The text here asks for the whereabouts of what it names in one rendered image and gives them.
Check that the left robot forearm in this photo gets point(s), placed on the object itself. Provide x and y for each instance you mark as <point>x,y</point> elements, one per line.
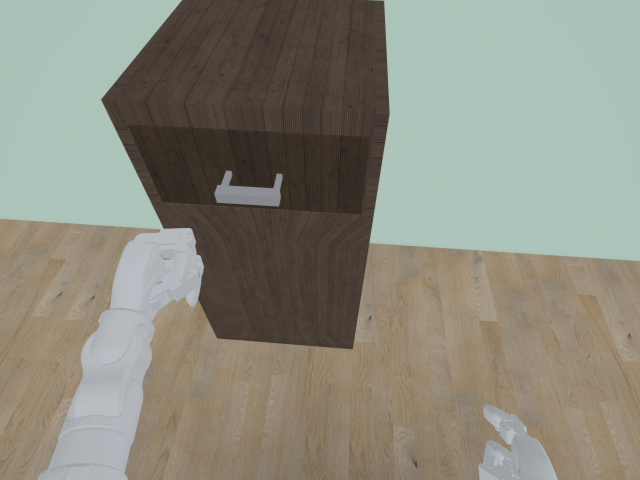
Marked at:
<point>100,426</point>

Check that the cabinet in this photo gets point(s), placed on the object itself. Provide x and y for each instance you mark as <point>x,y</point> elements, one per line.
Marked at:
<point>295,66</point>

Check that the drawer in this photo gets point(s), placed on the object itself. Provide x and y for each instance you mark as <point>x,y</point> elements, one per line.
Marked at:
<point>321,173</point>

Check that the right robot hand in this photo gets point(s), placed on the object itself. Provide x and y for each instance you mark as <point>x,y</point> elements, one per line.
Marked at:
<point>527,459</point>

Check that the left robot hand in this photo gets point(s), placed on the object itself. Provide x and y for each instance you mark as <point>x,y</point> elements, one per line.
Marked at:
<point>141,268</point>

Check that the handle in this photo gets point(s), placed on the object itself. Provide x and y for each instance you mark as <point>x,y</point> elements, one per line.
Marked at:
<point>248,195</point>

